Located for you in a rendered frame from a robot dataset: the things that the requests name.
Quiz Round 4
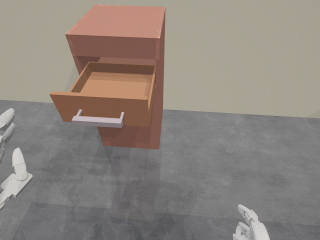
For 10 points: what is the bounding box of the left robot hand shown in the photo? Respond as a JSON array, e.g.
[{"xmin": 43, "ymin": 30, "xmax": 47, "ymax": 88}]
[{"xmin": 0, "ymin": 108, "xmax": 33, "ymax": 211}]

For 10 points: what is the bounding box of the handle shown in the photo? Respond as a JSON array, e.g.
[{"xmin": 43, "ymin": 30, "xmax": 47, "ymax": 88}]
[{"xmin": 71, "ymin": 109, "xmax": 125, "ymax": 128}]

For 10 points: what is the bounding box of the right robot hand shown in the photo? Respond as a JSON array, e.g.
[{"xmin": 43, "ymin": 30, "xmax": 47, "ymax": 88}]
[{"xmin": 232, "ymin": 204, "xmax": 270, "ymax": 240}]

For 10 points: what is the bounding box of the cabinet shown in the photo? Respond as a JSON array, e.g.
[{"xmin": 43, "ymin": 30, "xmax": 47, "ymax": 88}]
[{"xmin": 65, "ymin": 4, "xmax": 166, "ymax": 150}]

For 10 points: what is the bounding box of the drawer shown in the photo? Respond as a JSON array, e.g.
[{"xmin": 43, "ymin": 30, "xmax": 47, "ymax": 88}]
[{"xmin": 49, "ymin": 61, "xmax": 156, "ymax": 127}]

